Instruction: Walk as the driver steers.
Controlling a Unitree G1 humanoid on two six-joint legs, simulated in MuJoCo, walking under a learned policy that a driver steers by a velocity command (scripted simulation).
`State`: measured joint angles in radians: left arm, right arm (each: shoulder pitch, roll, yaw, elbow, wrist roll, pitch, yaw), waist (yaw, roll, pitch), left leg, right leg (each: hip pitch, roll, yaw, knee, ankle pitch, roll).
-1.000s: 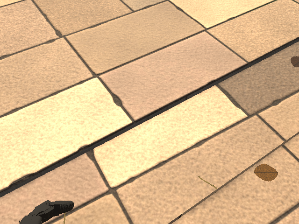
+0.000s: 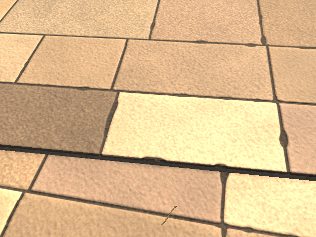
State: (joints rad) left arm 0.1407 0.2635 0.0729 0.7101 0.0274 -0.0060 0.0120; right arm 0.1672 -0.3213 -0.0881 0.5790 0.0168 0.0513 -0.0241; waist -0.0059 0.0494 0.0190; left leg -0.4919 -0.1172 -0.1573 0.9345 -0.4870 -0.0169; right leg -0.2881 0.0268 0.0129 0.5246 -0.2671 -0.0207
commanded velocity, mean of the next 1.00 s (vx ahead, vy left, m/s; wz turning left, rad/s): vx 0.00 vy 0.00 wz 0.09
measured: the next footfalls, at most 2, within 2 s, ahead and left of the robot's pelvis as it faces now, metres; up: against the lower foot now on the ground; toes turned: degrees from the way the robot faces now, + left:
left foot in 0.34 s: +0.00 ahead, +0.16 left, +0.00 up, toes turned +14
right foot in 0.88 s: -0.01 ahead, -0.07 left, +0.00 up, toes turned +0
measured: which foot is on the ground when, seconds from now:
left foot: up 0.00-0.32, down 0.34-0.88, up 0.90-1.00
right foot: down 0.00-0.34, up 0.36-0.86, down 0.88-1.00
